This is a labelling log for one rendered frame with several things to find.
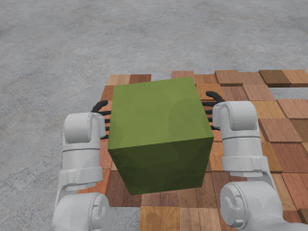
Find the robot left forearm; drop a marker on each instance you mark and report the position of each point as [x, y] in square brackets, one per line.
[81, 156]

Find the carton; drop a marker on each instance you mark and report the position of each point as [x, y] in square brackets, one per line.
[160, 138]

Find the robot right hand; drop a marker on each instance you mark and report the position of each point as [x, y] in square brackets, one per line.
[218, 98]

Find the robot left hand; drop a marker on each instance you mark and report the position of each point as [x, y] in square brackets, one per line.
[96, 109]

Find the left robot upper arm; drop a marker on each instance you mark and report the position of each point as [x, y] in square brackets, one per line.
[89, 211]

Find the robot right forearm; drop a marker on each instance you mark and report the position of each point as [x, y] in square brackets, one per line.
[242, 148]

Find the right robot upper arm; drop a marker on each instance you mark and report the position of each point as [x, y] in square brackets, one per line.
[254, 206]

